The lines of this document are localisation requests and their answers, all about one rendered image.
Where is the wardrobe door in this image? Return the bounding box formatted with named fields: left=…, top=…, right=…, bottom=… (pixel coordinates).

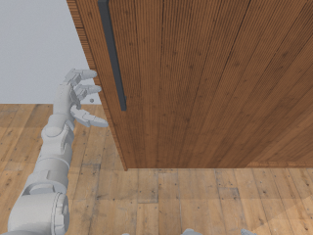
left=252, top=104, right=313, bottom=162
left=76, top=0, right=313, bottom=168

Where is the left robot hand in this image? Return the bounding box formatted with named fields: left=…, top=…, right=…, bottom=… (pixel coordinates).
left=53, top=68, right=109, bottom=127

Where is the robot right shin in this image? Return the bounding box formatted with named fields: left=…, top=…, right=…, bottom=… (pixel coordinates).
left=183, top=228, right=194, bottom=233

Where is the handle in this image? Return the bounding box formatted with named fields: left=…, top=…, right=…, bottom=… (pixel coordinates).
left=98, top=0, right=127, bottom=112

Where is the robot left upper arm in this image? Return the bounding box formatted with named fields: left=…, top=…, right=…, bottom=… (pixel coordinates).
left=0, top=192, right=69, bottom=235

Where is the robot left forearm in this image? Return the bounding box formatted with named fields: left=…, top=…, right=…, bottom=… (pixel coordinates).
left=7, top=114, right=75, bottom=232

